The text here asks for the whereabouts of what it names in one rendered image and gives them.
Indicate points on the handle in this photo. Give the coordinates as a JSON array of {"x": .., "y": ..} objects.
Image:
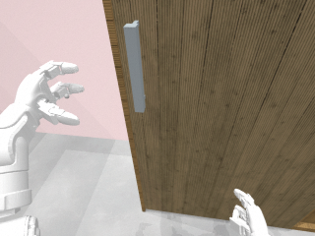
[{"x": 133, "y": 49}]

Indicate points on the wardrobe door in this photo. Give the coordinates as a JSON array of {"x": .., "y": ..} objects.
[
  {"x": 309, "y": 218},
  {"x": 229, "y": 91}
]

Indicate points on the right robot hand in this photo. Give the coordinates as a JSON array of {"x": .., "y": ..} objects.
[{"x": 250, "y": 220}]

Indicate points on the left robot hand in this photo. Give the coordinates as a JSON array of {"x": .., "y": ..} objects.
[{"x": 34, "y": 90}]

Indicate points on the robot left forearm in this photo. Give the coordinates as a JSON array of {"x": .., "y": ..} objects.
[{"x": 18, "y": 124}]

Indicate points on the robot left upper arm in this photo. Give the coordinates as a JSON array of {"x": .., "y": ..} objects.
[{"x": 21, "y": 226}]

